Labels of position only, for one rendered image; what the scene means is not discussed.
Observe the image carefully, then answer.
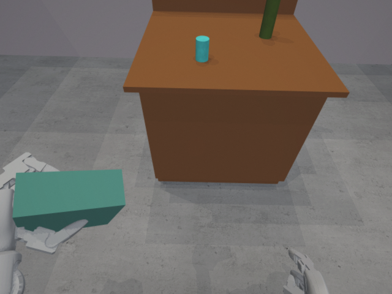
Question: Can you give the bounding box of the left robot forearm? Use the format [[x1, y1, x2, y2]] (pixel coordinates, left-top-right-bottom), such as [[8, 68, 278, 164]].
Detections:
[[0, 251, 25, 294]]

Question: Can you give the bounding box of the right robot hand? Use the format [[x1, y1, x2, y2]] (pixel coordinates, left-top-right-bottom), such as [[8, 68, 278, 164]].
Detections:
[[283, 249, 330, 294]]

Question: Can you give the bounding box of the sponge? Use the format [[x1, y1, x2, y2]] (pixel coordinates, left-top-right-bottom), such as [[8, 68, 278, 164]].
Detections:
[[12, 169, 126, 232]]

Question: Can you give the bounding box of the left robot hand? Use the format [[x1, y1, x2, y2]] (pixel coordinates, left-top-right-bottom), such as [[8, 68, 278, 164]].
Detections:
[[0, 153, 88, 255]]

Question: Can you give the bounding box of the table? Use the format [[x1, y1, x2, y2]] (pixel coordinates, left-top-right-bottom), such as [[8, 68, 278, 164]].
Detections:
[[123, 0, 350, 184]]

